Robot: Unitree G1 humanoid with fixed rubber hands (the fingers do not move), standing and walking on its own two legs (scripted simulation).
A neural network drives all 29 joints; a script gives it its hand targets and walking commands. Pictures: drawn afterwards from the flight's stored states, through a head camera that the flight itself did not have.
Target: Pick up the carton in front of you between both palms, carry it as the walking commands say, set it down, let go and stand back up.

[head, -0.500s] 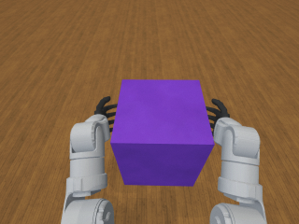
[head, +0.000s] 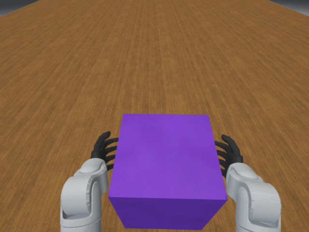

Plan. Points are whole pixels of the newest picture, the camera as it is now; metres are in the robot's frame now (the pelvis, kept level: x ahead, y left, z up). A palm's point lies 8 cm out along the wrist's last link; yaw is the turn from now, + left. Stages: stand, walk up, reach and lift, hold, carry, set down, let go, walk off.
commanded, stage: carry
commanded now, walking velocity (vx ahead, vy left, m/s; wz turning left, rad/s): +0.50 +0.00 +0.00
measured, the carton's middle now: (164, 174) +0.26 +0.00 +0.04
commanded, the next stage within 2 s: none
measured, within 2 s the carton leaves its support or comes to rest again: neither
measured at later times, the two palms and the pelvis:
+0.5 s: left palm (115, 88) +0.56 +0.17 +0.11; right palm (199, 89) +0.56 -0.13 +0.12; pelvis +0.32 +0.02 +0.01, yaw +0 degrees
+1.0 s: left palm (126, 53) +0.85 +0.17 +0.12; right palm (190, 54) +0.85 -0.13 +0.12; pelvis +0.61 +0.02 +0.01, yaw +0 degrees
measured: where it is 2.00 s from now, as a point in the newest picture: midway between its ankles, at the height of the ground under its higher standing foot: (155, 188)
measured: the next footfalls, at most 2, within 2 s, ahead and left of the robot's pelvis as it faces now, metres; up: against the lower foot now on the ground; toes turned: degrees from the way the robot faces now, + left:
left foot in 0.52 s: +0.51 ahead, +0.13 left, +0.00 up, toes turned +12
right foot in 0.96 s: +0.75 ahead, -0.07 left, +0.00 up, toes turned +9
